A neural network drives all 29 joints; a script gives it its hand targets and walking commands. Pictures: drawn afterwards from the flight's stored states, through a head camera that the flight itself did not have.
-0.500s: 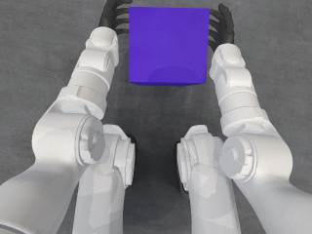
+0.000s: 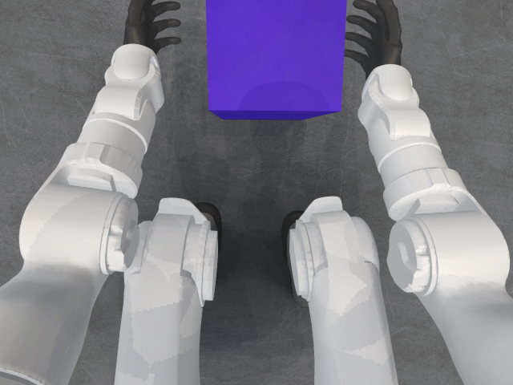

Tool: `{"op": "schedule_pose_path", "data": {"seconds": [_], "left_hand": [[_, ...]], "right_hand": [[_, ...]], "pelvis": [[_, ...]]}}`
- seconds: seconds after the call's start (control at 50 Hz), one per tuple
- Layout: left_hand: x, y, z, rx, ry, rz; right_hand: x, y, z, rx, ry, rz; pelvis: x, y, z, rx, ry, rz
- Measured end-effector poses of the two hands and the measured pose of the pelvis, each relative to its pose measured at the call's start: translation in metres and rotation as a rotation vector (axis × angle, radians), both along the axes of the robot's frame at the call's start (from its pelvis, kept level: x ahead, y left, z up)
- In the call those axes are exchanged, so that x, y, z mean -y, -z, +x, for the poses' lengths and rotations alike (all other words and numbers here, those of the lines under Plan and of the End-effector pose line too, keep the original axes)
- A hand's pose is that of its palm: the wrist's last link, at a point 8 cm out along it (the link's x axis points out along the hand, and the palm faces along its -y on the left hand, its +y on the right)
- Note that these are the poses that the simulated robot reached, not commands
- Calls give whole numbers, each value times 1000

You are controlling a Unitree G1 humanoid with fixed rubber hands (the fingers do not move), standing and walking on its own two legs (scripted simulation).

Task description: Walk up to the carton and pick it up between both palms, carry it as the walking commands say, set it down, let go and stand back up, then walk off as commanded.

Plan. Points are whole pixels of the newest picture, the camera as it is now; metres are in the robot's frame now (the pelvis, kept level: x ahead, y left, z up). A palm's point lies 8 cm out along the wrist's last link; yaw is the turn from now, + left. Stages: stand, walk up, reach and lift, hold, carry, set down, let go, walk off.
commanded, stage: set down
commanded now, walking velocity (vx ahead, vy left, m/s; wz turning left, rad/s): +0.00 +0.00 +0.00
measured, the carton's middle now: (267, 68) +0.50 -0.01 -0.25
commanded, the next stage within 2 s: let go in 1.40 s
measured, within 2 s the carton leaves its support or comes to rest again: neither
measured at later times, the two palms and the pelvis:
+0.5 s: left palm (101, 6) +0.52 +0.16 -0.09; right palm (431, 35) +0.50 -0.16 -0.08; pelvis +0.01 +0.00 +0.06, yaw +0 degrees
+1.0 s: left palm out of the picture +0.52 +0.16 +0.07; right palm out of the picture +0.50 -0.16 +0.08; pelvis +0.03 +0.00 +0.18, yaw +1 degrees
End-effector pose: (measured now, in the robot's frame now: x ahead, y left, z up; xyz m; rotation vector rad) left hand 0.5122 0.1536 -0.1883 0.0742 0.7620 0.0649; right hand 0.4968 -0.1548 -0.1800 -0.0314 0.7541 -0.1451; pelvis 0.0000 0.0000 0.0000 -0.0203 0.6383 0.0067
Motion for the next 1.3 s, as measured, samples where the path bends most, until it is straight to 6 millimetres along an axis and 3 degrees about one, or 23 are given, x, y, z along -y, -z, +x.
{"op": "schedule_pose_path", "data": {"seconds": [0.2,0.34,0.6,0.86,1.3], "left_hand": [[1,-16,16,56,-4,-17],[0,-48,15,108,-16,-19],[-5,-136,11,105,-18,-10],[-4,-210,9,128,-10,2],[-8,-346,3,130,7,16]], "right_hand": [[1,-12,10,43,1,8],[0,-45,9,93,12,8],[4,-136,7,101,26,-4],[4,-210,4,127,38,-3],[7,-345,-4,132,39,-16]], "pelvis": [[-1,3,3,-13,1,-5],[-1,-14,6,-46,0,-5],[-3,-80,14,-103,-4,-6],[-4,-142,23,-123,-17,-6],[-7,-264,48,-85,-32,-1]]}}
